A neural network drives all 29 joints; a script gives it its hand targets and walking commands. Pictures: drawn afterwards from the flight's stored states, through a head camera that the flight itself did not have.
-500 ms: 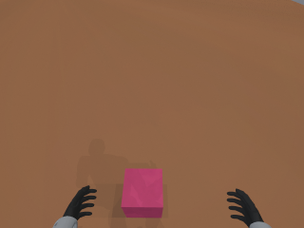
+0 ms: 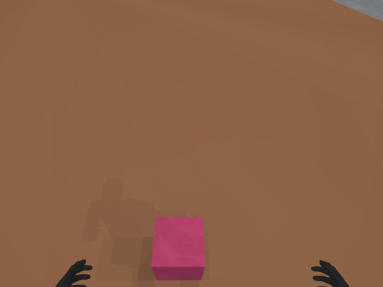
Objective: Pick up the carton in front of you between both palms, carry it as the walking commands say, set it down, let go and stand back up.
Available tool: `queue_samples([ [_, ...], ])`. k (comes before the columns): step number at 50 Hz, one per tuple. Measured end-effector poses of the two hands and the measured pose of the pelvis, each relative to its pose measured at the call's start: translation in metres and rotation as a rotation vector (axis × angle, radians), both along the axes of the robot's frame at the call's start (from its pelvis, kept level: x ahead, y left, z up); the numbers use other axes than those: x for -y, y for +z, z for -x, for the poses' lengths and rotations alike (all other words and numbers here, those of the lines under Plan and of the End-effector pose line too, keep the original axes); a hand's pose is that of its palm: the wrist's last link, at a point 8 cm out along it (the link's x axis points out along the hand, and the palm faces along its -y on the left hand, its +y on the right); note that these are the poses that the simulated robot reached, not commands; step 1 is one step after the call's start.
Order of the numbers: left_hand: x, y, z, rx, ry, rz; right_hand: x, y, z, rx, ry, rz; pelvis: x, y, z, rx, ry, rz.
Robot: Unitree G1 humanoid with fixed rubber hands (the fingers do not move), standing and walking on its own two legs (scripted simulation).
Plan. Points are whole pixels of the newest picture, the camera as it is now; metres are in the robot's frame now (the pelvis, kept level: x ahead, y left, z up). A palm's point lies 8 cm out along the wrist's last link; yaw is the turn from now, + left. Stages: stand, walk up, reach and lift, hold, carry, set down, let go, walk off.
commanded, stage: stand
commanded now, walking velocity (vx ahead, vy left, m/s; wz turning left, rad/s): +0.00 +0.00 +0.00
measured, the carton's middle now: (179, 249) +0.38 +0.07 -0.64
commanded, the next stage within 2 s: none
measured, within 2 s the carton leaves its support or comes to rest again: neither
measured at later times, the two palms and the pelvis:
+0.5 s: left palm out of the picture +0.08 +0.30 -0.10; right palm out of the picture +0.10 -0.30 -0.09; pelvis -0.01 +0.00 +0.01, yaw +0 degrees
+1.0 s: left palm out of the picture +0.05 +0.31 -0.10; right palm out of the picture +0.08 -0.31 -0.09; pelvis -0.02 +0.00 +0.01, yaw +1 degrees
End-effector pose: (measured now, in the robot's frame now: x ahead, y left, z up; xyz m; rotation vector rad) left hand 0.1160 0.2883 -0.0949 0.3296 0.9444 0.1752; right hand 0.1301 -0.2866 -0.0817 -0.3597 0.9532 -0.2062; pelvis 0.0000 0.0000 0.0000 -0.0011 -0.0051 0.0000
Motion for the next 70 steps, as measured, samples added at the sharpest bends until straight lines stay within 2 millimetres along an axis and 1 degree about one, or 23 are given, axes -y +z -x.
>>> queue_samples([
  [8,-0.006,-0.001,0.010,-0.028,0.010,-0.011,0.001,-0.003,0.008,-0.025,-0.007,-0.004,-0.002,0.001,0.003,0.009,0.001,-0.001],
  [27,-0.013,-0.004,0.044,-0.105,0.031,-0.023,0.012,-0.005,0.033,-0.090,-0.020,0.008,-0.001,0.006,0.015,0.030,0.008,0.001],
  [37,-0.016,-0.005,0.057,-0.139,0.044,-0.028,0.017,-0.007,0.045,-0.122,-0.024,0.011,0.001,0.007,0.020,0.035,0.012,0.002],
  [51,-0.019,-0.005,0.066,-0.166,0.059,-0.033,0.022,-0.008,0.053,-0.152,-0.024,0.015,0.002,0.009,0.024,0.038,0.019,0.004],
  [70,-0.023,-0.005,0.071,-0.182,0.081,-0.036,0.026,-0.009,0.055,-0.169,-0.014,0.023,0.004,0.009,0.026,0.038,0.032,0.005],
])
